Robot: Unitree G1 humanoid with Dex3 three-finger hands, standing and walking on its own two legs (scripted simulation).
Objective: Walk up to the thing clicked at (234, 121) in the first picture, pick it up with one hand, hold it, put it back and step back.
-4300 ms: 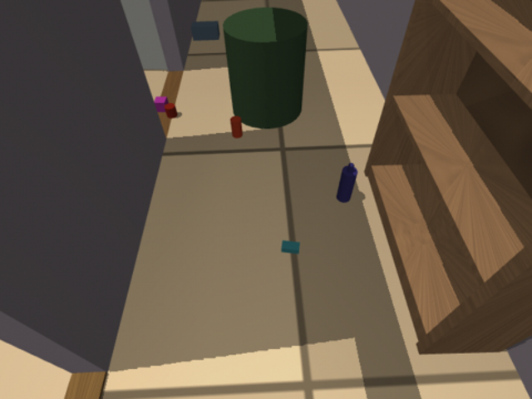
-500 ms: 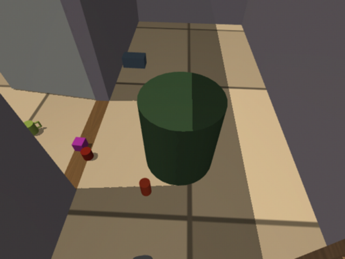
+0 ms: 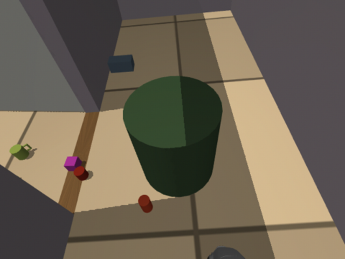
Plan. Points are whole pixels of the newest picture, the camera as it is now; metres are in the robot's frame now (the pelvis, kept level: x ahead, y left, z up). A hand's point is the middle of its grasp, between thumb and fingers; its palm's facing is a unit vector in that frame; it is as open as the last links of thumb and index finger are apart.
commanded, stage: walk up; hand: left
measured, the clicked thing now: (145, 204) +0.48 +0.23 -0.70
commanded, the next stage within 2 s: stand in 1.94 s
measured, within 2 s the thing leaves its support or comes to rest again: neither
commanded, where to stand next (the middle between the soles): +0.13 +0.01 m, yaw -1 degrees
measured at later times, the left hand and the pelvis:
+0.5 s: hand out of the picture +0.10 +0.28 -0.16, palm faces +0.00 -0.95 -0.32, open 7.4 cm; pelvis +0.03 +0.02 +0.01, yaw +1 degrees
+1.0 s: hand out of the picture +0.13 +0.27 -0.13, palm faces +0.04 -0.94 -0.35, open 7.4 cm; pelvis +0.07 +0.01 +0.03, yaw +1 degrees
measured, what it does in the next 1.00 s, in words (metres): steps on the spot: left foot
